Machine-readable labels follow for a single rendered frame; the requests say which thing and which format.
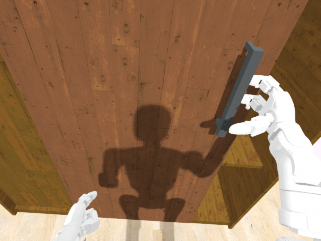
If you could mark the left robot forearm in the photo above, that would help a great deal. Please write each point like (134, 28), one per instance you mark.
(69, 233)

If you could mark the robot right hand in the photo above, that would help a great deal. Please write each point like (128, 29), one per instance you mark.
(279, 106)

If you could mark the robot left hand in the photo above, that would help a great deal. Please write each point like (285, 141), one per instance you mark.
(86, 220)

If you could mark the handle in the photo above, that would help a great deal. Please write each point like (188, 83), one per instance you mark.
(245, 76)

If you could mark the wardrobe door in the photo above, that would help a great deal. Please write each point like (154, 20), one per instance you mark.
(28, 175)
(125, 93)

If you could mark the right robot forearm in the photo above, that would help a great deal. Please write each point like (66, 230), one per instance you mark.
(299, 171)

